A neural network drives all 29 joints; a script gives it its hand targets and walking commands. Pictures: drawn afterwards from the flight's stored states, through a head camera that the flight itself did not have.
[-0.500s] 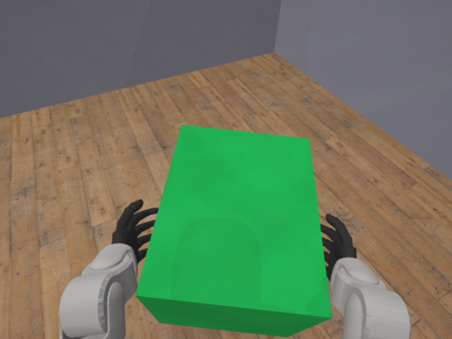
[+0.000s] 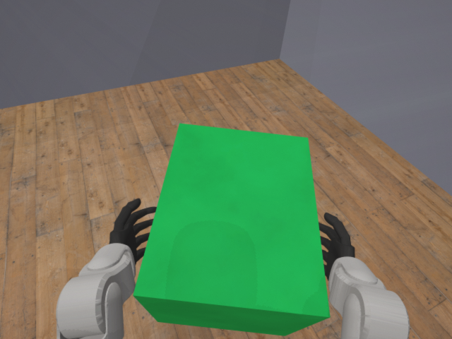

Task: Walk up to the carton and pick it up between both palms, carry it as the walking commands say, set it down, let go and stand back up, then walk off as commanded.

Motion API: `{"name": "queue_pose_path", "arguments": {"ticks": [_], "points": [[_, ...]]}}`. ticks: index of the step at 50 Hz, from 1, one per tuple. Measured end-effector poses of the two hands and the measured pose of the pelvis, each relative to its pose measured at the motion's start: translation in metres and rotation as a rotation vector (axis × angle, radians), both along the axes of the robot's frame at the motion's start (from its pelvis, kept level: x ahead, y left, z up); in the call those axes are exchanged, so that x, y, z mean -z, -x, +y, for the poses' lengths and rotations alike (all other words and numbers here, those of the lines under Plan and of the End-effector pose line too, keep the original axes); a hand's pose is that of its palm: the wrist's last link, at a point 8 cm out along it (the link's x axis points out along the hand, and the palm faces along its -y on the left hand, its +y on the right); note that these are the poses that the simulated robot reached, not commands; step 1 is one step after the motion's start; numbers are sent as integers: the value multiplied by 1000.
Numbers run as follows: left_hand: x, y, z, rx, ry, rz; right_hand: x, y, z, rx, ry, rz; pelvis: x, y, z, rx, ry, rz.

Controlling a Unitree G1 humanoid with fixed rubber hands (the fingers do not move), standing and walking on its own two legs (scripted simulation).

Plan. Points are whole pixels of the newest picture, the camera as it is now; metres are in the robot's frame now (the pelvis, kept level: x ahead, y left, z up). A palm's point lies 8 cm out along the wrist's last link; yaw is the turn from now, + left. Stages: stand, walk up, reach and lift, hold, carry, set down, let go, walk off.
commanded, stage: carry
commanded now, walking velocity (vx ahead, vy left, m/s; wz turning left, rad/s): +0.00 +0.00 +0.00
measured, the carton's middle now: (232, 230) +0.30 -0.01 +0.04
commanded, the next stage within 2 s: hold in 1.10 s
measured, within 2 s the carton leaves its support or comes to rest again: neither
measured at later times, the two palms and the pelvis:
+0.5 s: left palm (131, 253) +0.24 +0.16 +0.05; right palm (331, 266) +0.23 -0.17 +0.05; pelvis +0.00 +0.00 +0.00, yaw +0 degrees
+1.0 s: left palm (136, 251) +0.26 +0.16 +0.03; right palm (323, 263) +0.25 -0.16 +0.03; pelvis +0.00 +0.00 +0.00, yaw +0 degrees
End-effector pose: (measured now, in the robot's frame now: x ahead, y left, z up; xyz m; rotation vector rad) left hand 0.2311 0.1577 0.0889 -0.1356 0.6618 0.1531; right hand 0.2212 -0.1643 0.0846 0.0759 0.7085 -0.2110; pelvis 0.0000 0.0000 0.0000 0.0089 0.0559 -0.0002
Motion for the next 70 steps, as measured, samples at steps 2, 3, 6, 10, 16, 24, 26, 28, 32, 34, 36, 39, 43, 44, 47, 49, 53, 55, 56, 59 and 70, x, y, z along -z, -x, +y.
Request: {"name": "queue_pose_path", "arguments": {"ticks": [2,3,6,10,16,24,26,28,32,34,36,39,43,44,47,49,53,55,56,59,70], "points": [[0,0,0,0,0,1,0,0,0,0,0,1,0,0,0,0,0,0],[0,-1,0,0,1,2,0,-1,0,0,0,1,0,-1,0,0,0,1],[1,-1,1,0,1,4,1,-1,1,0,1,4,0,-1,1,0,1,1],[4,-1,0,1,2,13,3,-1,0,2,0,12,0,-1,1,0,1,1],[16,-3,-1,3,5,41,15,-2,-1,5,-1,39,0,-1,0,0,1,1],[33,-10,-1,1,9,49,31,-9,-1,4,2,47,0,-1,1,0,1,1],[35,-12,-1,1,10,41,33,-11,-1,3,4,39,0,-1,1,0,1,1],[37,-15,-1,2,10,31,34,-13,-1,3,6,29,0,-1,1,0,1,1],[44,-19,-1,2,10,26,41,-18,-1,-1,10,25,0,-1,1,0,1,1],[48,-21,-1,6,5,29,46,-20,-1,-6,15,28,0,-1,1,0,1,1],[52,-23,-1,10,-1,32,50,-22,-1,-11,19,31,0,-1,1,0,1,1],[56,-24,0,12,-5,29,54,-24,-1,-16,23,29,0,-1,1,0,1,2],[58,-26,0,14,-7,11,55,-26,-1,-19,31,11,0,-1,1,0,1,2],[59,-27,0,16,-8,8,56,-27,-1,-22,34,8,0,-1,1,0,1,2],[60,-27,0,20,-12,2,57,-27,-1,-29,43,3,0,-1,1,0,2,1],[61,-28,0,22,-16,0,58,-28,0,-34,48,0,0,-1,2,0,2,0],[62,-28,2,26,-22,-4,59,-28,1,-39,53,-4,0,-1,3,0,3,0],[64,-28,2,29,-26,-6,61,-29,1,-41,55,-5,0,-1,3,0,3,-1],[64,-28,2,31,-27,-4,62,-29,2,-42,56,-4,0,-1,3,0,4,-1],[68,-28,5,76,-88,10,66,-29,4,-73,82,14,0,-2,4,2,3,-1],[62,-22,27,81,-181,33,74,-35,26,-164,103,33,-1,-3,8,-1,2,-4]]}}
